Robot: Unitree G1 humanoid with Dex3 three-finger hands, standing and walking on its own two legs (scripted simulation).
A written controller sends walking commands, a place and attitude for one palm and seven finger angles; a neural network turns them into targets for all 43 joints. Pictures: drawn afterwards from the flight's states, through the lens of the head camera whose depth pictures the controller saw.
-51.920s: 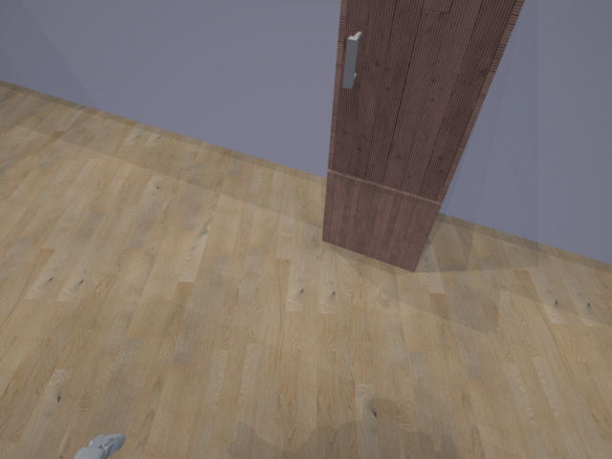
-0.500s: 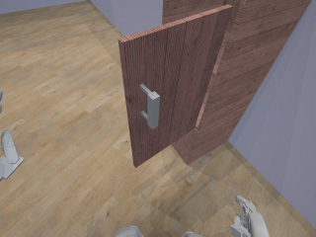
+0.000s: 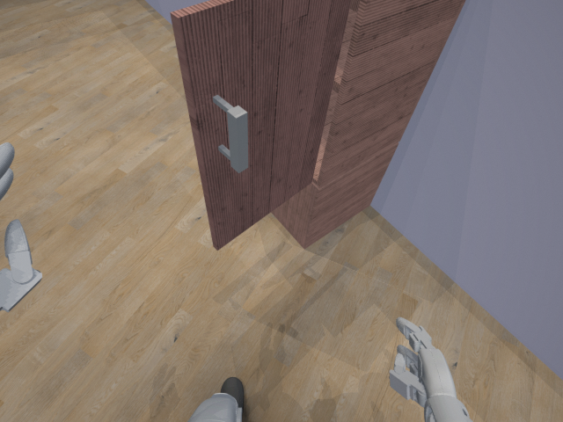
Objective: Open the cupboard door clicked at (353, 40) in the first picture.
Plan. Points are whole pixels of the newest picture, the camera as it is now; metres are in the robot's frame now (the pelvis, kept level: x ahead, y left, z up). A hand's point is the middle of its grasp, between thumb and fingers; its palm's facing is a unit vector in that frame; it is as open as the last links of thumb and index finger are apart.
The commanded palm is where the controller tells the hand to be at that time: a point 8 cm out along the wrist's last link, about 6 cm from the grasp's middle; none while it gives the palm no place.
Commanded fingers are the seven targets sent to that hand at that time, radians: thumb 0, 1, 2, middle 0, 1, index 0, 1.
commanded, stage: stop stepping back and stand still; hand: left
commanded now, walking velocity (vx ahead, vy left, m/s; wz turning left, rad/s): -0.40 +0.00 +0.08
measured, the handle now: (230, 134) +0.54 +0.14 +0.06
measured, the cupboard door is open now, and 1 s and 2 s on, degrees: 96 96 96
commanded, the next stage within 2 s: let the arm hang, fingers relaxed in 1.24 s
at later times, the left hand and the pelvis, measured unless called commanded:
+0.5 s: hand out of the picture +0.09 +0.24 +0.18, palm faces +0.42 -0.75 -0.51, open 7.4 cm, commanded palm +0.05 +0.28 +0.19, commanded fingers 0.00 0.90 0.90 -0.20 -0.30 -0.20 -0.30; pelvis -0.08 -0.02 +0.01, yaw +1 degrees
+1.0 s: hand out of the picture +0.07 +0.29 +0.17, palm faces +0.47 -0.75 -0.46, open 7.4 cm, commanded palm +0.01 +0.32 +0.19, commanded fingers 0.00 0.90 0.90 -0.20 -0.30 -0.20 -0.30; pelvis -0.12 +0.02 +0.01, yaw +2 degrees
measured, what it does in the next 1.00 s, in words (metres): walks backwards: left foot, then left foot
